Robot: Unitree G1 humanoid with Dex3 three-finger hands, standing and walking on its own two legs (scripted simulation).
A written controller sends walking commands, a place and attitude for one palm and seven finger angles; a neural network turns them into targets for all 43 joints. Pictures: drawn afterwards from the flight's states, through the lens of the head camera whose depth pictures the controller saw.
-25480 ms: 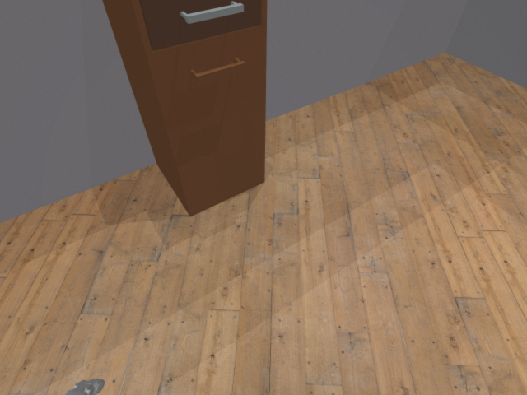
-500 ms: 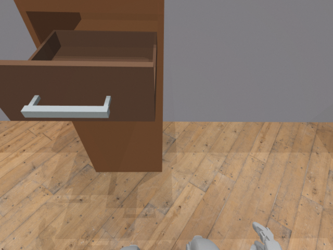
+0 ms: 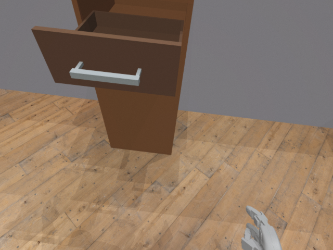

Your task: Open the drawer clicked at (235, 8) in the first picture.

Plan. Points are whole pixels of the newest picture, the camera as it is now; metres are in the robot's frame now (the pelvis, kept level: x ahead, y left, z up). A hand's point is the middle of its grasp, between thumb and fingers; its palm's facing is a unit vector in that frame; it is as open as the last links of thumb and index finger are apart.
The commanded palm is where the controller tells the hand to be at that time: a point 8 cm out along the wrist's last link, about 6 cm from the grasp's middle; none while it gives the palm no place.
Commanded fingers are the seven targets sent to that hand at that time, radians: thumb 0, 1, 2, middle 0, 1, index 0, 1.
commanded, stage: stop stepping back and stand still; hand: left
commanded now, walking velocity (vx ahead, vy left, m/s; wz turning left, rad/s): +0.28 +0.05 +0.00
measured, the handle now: (107, 72) +0.52 +0.22 +0.13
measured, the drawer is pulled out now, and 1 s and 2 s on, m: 0.29 0.29 0.29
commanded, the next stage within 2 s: let the arm hang, fingers relaxed in 0.64 s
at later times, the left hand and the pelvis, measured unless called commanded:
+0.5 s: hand out of the picture +0.14 +0.23 +0.32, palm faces +0.57 -0.76 -0.32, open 7.4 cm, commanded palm +0.07 +0.28 +0.32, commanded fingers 0.00 0.90 0.90 -0.20 -0.30 -0.20 -0.30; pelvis -0.06 +0.00 +0.00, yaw -1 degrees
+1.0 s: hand out of the picture +0.03 +0.17 -0.14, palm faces -0.08 -0.97 -0.22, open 7.4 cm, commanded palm none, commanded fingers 0.00 0.90 0.90 -0.20 -0.30 -0.20 -0.30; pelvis -0.07 +0.00 +0.00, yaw -1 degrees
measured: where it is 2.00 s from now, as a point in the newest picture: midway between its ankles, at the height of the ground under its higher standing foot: outside the picture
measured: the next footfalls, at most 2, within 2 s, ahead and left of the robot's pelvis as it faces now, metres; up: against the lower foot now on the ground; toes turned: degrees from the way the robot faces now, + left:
right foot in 0.02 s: +0.07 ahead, -0.11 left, +0.00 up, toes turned -2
right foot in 0.42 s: -0.01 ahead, -0.12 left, +0.00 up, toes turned -4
